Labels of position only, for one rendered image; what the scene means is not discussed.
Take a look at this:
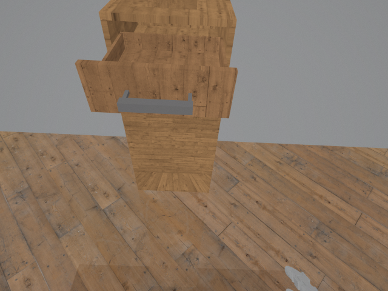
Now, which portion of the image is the cabinet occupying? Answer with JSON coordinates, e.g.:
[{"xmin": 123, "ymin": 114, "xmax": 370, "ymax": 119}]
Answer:
[{"xmin": 99, "ymin": 0, "xmax": 237, "ymax": 193}]

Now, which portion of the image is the robot right hand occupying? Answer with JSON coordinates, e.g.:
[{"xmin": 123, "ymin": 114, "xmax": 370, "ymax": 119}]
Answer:
[{"xmin": 285, "ymin": 266, "xmax": 318, "ymax": 291}]

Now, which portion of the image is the drawer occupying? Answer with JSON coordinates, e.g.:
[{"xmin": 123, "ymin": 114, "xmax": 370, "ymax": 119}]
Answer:
[{"xmin": 75, "ymin": 32, "xmax": 238, "ymax": 118}]

